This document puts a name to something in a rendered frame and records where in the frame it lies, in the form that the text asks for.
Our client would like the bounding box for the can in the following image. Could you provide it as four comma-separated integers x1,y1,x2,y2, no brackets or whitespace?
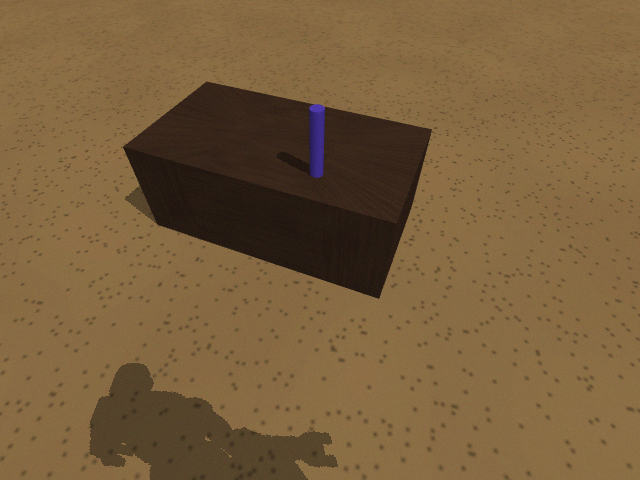
309,104,325,178

